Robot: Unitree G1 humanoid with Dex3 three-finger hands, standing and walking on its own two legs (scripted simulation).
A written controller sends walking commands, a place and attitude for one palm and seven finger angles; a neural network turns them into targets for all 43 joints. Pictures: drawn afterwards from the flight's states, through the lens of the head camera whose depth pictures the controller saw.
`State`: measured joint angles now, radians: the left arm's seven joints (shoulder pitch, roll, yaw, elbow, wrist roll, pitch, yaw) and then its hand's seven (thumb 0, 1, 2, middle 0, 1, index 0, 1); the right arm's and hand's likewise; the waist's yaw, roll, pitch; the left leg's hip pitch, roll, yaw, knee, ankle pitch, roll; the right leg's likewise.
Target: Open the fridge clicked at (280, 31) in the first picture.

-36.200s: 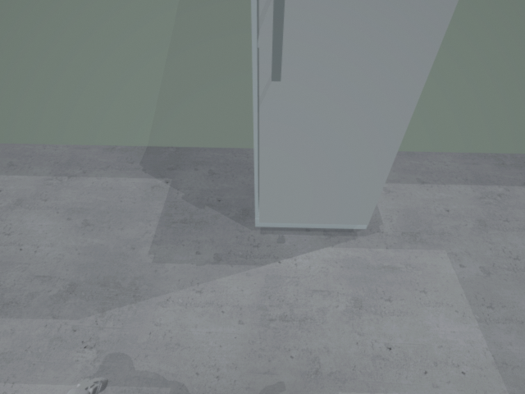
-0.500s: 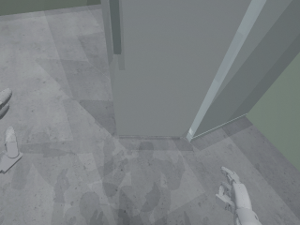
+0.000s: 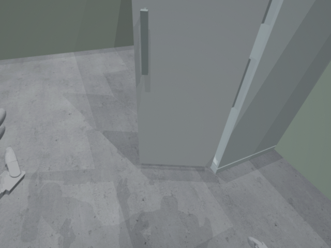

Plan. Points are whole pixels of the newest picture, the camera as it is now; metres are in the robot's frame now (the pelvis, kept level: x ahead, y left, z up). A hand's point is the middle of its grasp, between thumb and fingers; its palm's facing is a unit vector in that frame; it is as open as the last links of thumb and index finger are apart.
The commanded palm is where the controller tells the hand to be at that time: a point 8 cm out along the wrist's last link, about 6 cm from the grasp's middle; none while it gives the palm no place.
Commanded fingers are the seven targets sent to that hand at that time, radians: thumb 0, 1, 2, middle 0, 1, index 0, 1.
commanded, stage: stop stepping back and stand still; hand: left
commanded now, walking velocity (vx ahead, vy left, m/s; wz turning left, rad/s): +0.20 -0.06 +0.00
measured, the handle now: (145, 43) +0.83 +0.10 +0.17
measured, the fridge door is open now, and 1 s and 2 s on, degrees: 64 64 64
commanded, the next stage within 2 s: let the arm hang, fingers relaxed in 0.92 s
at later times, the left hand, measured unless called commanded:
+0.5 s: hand (7, 169) +0.21 +0.29 +0.18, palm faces +0.47 -0.76 -0.44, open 7.4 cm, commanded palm +0.14 +0.32 +0.18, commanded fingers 0.00 0.90 0.90 -0.20 -0.30 -0.20 -0.30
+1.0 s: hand (11, 166) +0.22 +0.29 +0.16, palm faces +0.43 -0.79 -0.43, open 7.4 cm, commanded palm none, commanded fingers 0.00 0.90 0.90 -0.20 -0.30 -0.20 -0.30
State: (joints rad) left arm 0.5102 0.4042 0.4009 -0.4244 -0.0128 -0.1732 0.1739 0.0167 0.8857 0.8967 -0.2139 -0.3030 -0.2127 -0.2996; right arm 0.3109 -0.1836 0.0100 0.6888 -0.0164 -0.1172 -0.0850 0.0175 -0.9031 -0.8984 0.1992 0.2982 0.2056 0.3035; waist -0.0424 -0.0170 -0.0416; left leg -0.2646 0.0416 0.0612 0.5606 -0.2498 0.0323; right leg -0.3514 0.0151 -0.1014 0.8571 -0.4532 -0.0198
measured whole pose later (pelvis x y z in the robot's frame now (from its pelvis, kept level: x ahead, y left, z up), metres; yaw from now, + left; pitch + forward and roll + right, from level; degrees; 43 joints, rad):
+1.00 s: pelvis +0.02 +0.03 +0.00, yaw +1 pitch +0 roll -1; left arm 0.53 0.40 0.38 -0.48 -0.05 -0.16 0.16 0.01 0.88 0.90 -0.22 -0.30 -0.22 -0.30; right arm 0.18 -0.22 0.00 0.62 0.01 -0.10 -0.09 0.02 -0.90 -0.90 0.20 0.30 0.21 0.30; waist 0.01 0.00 0.01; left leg -0.28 0.05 0.09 0.51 -0.22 0.01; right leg -0.20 0.02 -0.06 0.46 -0.26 -0.02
